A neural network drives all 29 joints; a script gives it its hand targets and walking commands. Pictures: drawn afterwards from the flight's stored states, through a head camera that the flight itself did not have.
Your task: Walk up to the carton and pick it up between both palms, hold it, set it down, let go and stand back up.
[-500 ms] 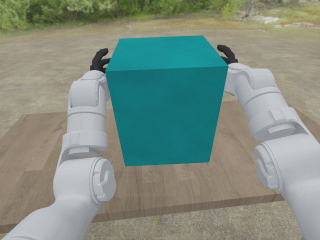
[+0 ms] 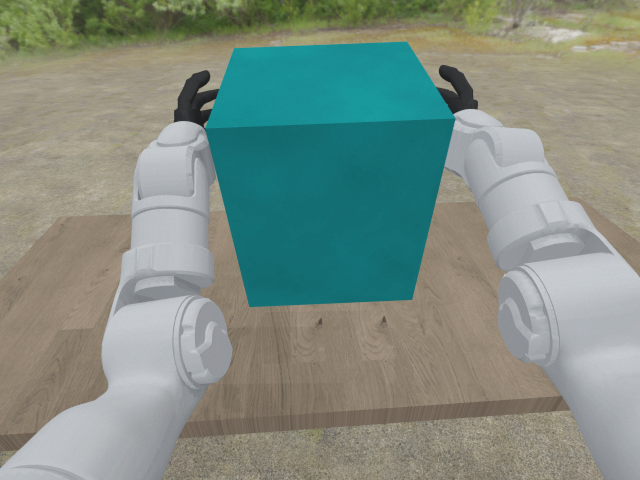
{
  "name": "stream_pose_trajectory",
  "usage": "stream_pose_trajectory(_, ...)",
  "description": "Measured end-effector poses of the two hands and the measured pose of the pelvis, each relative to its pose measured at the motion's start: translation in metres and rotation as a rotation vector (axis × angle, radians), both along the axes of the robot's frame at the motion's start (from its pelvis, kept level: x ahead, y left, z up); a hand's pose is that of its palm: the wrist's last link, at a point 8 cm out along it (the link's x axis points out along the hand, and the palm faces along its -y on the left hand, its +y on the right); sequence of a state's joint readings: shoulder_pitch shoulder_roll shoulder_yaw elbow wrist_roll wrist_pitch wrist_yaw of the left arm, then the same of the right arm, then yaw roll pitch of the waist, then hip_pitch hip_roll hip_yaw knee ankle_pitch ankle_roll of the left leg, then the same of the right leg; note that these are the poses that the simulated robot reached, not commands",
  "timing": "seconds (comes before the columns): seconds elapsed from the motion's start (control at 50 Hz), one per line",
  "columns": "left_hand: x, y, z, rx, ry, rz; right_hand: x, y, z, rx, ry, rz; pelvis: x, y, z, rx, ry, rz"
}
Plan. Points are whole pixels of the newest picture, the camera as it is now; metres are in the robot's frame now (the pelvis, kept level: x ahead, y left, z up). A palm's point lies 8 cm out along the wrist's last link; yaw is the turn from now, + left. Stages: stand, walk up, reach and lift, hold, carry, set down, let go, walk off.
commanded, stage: set down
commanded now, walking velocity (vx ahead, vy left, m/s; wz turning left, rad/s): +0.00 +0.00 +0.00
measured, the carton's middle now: (326, 178) +0.40 +0.02 +0.26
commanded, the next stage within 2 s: none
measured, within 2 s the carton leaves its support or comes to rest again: neither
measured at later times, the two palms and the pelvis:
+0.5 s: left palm (198, 193) +0.39 +0.17 +0.25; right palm (433, 185) +0.41 -0.13 +0.25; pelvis +0.01 -0.01 +0.00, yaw +1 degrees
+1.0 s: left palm (198, 211) +0.38 +0.18 +0.23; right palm (426, 202) +0.41 -0.12 +0.22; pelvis +0.00 -0.01 +0.00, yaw +1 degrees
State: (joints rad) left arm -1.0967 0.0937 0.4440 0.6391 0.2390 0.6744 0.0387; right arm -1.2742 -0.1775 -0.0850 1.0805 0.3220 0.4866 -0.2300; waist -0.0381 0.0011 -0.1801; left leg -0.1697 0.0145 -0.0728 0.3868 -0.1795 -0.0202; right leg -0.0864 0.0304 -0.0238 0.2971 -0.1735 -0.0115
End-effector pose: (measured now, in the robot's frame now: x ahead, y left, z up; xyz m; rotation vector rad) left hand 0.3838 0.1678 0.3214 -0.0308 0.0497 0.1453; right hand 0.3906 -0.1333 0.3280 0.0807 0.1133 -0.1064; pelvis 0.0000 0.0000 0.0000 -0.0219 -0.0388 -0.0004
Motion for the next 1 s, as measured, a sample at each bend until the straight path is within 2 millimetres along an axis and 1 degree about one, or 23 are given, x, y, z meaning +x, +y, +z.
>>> stream_pose_trajectory(0.08, 0.006, 0.001, -0.011, 0.016, 0.007, -0.001, 0.007, 0.001, -0.013, -0.023, 0.004, 0.005, 0.003, -0.003, 0.001, 0.002, -0.02, 0.004)
stream_pose_trajectory(0.16, 0.01, 0.002, -0.032, 0.028, 0.029, 0.006, 0.013, 0.002, -0.034, -0.055, 0.023, 0.018, 0.006, -0.007, 0.001, 0.002, -0.035, 0.009)
stream_pose_trajectory(0.24, 0.009, 0.004, -0.052, 0.036, 0.033, 0.021, 0.018, 0.005, -0.054, -0.077, 0.024, 0.038, 0.007, -0.009, 0.0, -0.001, -0.036, 0.019)
stream_pose_trajectory(0.32, 0.007, 0.005, -0.064, 0.025, 0.024, 0.041, 0.019, 0.006, -0.066, -0.075, 0.012, 0.051, 0.008, -0.01, 0.0, -0.003, -0.033, 0.028)
stream_pose_trajectory(0.48, 0.003, 0.006, -0.072, 0.011, 0.034, 0.057, 0.019, 0.008, -0.079, -0.059, 0.022, 0.061, 0.006, -0.008, 0.0, 0.0, -0.037, 0.026)
stream_pose_trajectory(0.58, 0.0, 0.007, -0.072, 0.018, 0.037, 0.065, 0.018, 0.009, -0.082, -0.057, 0.022, 0.068, 0.004, -0.006, 0.0, 0.0, -0.035, 0.022)
stream_pose_trajectory(0.78, -0.004, 0.014, -0.082, 0.031, 0.061, 0.091, 0.021, 0.016, -0.089, -0.062, 0.039, 0.093, 0.0, -0.004, 0.0, 0.002, -0.028, 0.013)
stream_pose_trajectory(0.86, -0.003, 0.014, -0.091, 0.023, 0.074, 0.093, 0.021, 0.017, -0.096, -0.071, 0.05, 0.096, -0.001, -0.005, 0.001, 0.003, -0.027, 0.015)
stream_pose_trajectory(1.0, 0.0, 0.011, -0.096, 0.009, 0.063, 0.082, 0.02, 0.013, -0.105, -0.091, 0.039, 0.085, 0.001, -0.009, 0.001, 0.006, -0.031, 0.01)
